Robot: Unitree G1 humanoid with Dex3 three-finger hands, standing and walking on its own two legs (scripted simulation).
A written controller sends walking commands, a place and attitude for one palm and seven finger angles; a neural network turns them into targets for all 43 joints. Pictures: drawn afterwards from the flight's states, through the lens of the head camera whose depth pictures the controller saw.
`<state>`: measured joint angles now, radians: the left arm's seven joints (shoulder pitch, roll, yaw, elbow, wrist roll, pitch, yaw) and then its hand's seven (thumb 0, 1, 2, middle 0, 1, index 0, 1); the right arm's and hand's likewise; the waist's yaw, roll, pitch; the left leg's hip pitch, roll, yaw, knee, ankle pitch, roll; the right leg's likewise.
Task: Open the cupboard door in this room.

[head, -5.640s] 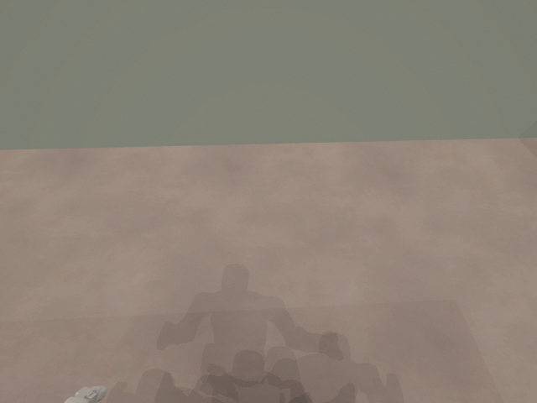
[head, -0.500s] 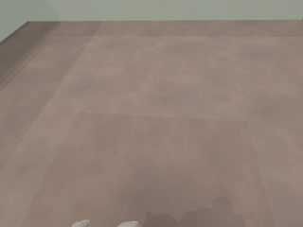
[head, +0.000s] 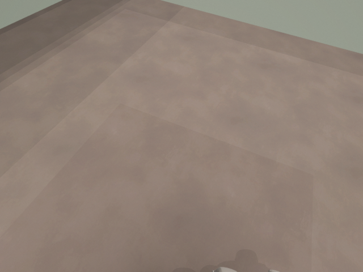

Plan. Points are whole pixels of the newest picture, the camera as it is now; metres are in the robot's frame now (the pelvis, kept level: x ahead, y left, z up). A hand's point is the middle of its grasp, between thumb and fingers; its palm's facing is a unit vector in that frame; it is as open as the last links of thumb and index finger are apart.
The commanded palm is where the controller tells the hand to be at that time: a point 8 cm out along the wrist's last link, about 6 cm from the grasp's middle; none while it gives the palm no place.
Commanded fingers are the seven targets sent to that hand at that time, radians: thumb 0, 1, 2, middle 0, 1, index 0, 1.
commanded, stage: turn or walk to find it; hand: left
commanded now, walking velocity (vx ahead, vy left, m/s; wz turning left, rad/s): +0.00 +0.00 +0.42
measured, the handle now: out of the picture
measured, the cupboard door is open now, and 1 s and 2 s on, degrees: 0 0 0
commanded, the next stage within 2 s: none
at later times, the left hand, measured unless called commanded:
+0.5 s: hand out of the picture +0.05 +0.15 -0.14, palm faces +0.22 -0.94 -0.27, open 7.4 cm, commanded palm none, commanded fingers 0.00 0.90 0.90 -0.20 -0.30 -0.20 -0.30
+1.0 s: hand out of the picture -0.11 +0.21 -0.17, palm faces +0.47 -0.84 -0.25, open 7.4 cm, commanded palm none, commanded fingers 0.00 0.90 0.90 -0.20 -0.30 -0.20 -0.30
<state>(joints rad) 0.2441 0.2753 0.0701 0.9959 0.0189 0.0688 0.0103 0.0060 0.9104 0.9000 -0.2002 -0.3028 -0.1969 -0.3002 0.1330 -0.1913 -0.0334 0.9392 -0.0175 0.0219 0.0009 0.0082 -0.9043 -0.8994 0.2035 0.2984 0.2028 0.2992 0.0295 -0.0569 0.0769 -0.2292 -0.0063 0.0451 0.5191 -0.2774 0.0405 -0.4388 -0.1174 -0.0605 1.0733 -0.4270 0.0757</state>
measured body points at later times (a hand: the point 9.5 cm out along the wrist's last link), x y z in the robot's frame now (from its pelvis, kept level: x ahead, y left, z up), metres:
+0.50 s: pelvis -0.02 -0.05 +0.00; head +0.01 -0.08 +0.45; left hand +0.03 +0.20 -0.12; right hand +0.06 -0.30 -0.17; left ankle -0.06 +0.09 -0.65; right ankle +0.00 -0.14 -0.74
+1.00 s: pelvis -0.05 -0.01 +0.00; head -0.03 +0.03 +0.45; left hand -0.14 +0.25 -0.15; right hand +0.15 -0.18 -0.13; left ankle -0.09 +0.09 -0.74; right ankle -0.01 -0.15 -0.67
